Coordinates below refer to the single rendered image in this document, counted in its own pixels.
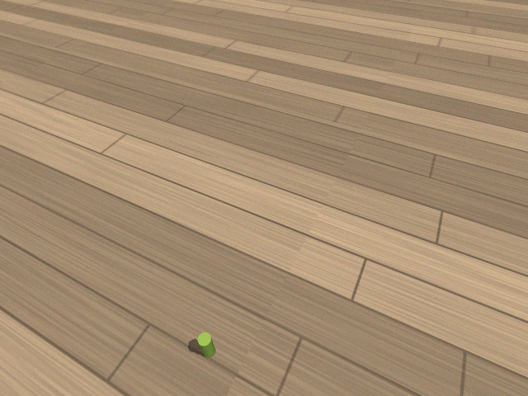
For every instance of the can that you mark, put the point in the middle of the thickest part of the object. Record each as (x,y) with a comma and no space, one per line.
(206,344)

